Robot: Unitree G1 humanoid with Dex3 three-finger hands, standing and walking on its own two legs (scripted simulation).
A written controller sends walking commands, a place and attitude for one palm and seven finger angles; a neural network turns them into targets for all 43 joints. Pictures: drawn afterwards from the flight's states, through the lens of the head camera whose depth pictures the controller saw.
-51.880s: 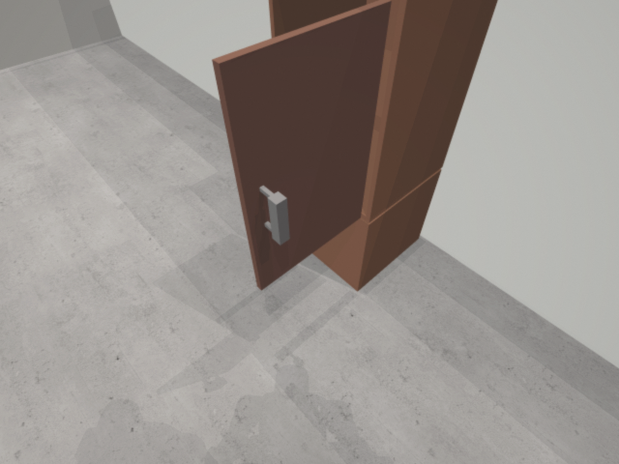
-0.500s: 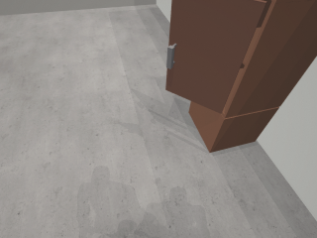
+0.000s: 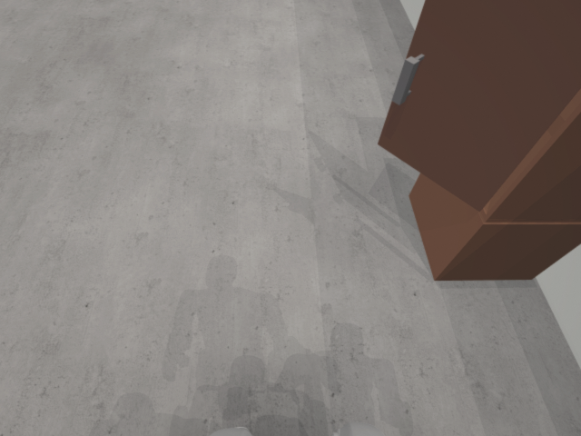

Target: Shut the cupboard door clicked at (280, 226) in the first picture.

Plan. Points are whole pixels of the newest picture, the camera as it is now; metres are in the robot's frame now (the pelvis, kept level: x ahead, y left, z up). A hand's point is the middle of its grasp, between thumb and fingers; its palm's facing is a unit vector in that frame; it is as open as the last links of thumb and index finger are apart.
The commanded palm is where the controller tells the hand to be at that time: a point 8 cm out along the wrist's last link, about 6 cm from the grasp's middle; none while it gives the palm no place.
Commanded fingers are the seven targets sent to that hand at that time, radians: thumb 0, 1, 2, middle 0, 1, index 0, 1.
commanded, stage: walk to a spot facing it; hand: left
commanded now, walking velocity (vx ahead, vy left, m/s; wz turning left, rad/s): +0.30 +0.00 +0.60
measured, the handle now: (409, 78) +0.96 -0.30 -0.06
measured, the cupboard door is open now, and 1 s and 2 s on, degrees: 42 42 42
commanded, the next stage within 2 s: turn to face it in 0.80 s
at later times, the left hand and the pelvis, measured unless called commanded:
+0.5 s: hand out of the picture +0.09 +0.15 -0.13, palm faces +0.35 -0.90 -0.27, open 7.4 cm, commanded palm none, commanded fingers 0.00 0.90 0.90 -0.20 -0.30 -0.20 -0.30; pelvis +0.11 -0.05 +0.02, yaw +22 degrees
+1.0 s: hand (123, 407) +0.17 +0.26 -0.16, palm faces +0.64 -0.74 -0.23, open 7.4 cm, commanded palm none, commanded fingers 0.00 0.90 0.90 -0.20 -0.30 -0.20 -0.30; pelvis +0.25 +0.06 +0.01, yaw +37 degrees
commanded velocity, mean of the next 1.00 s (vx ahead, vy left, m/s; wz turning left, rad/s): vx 0.22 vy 0.00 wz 0.44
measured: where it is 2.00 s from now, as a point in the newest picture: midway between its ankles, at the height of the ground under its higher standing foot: (247, 372)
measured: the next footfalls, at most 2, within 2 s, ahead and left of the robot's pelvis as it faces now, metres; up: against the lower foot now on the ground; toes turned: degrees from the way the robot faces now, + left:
right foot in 0.32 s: +0.16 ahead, -0.16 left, +0.00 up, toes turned +12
left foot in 0.76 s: +0.25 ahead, +0.15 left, +0.00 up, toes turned +38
